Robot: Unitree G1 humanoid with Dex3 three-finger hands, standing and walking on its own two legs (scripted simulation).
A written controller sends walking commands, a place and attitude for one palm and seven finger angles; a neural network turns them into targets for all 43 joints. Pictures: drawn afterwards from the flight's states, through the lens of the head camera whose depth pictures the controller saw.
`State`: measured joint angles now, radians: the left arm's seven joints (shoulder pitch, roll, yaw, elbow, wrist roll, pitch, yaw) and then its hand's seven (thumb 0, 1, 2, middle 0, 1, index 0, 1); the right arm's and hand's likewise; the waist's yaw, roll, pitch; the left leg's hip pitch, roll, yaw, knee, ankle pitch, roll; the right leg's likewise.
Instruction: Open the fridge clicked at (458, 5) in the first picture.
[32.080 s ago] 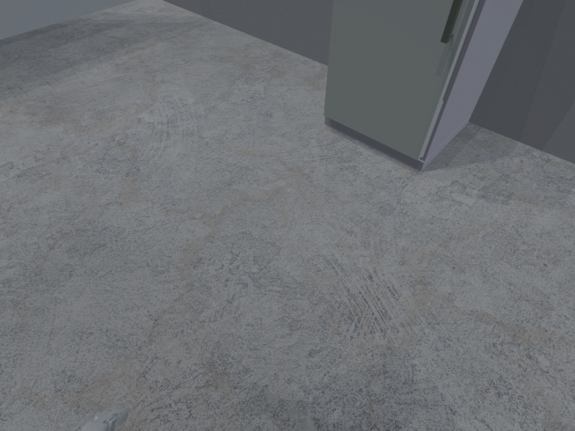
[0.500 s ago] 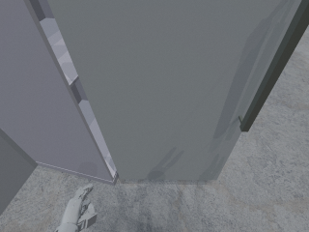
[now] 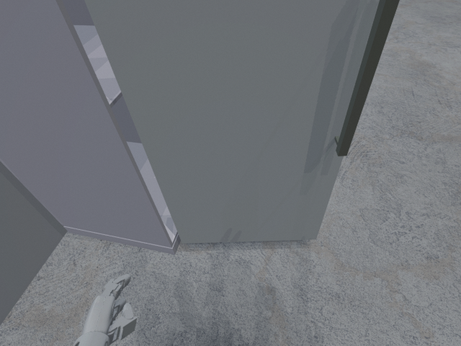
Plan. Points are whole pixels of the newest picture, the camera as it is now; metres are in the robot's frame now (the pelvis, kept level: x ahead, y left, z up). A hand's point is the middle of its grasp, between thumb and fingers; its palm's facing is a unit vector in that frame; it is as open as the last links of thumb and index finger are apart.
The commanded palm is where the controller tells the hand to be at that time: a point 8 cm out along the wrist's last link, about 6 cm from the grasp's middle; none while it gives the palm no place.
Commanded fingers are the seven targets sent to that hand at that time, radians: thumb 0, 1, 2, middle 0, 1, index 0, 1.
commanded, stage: stop stepping back and stand still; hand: right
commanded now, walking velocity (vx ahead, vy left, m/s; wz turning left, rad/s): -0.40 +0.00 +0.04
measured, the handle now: (361, 71) +0.64 -0.27 +0.15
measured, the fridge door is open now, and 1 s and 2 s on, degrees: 76 76 76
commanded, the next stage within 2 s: let the arm hang, fingers relaxed in 0.92 s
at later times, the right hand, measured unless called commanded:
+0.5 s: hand out of the picture +0.08 -0.29 +0.17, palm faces +0.49 +0.83 -0.25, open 7.4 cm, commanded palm +0.01 -0.33 +0.19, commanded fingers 0.00 -0.90 -0.90 0.20 0.30 0.20 0.30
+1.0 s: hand out of the picture +0.04 -0.29 +0.16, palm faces +0.47 +0.81 -0.35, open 7.4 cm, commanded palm none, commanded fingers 0.00 -0.90 -0.90 0.20 0.30 0.20 0.30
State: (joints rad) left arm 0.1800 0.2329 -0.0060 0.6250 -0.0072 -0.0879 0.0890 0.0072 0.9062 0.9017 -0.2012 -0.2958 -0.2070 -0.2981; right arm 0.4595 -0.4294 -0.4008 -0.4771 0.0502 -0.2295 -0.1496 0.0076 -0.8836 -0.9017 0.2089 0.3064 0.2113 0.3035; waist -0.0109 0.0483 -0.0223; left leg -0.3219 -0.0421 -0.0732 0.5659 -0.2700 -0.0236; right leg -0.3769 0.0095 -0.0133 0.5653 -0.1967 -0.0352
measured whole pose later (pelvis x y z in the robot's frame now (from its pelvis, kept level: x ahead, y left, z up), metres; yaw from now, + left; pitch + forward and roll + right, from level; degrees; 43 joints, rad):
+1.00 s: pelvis -0.16 -0.02 +0.01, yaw +1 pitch -2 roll +0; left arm 0.25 0.22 -0.01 0.70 0.01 -0.10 0.08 0.01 0.91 0.90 -0.20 -0.30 -0.21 -0.30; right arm 0.47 -0.34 -0.36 -0.38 0.02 -0.18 -0.17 0.01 -0.88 -0.90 0.21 0.31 0.21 0.30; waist -0.02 0.03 -0.02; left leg -0.17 0.02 0.10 0.52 -0.31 0.04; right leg -0.42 -0.06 -0.08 0.76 -0.32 0.00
